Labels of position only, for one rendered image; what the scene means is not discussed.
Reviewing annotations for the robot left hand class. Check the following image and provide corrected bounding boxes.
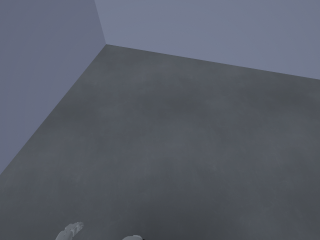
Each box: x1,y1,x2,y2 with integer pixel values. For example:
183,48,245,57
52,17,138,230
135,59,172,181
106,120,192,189
55,222,84,240

